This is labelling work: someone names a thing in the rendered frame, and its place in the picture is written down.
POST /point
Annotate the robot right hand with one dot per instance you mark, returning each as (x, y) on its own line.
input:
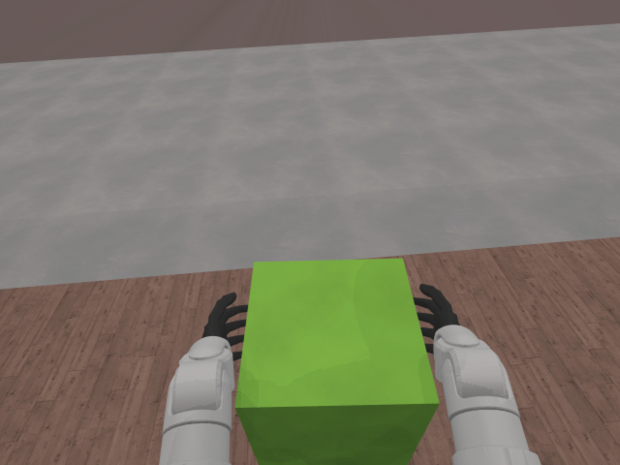
(440, 307)

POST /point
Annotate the carton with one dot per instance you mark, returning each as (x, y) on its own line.
(334, 370)

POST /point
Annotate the robot left hand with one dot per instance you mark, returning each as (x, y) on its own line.
(217, 325)

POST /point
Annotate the right robot forearm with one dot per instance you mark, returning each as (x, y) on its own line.
(482, 411)

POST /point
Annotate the left robot forearm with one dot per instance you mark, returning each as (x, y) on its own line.
(198, 416)

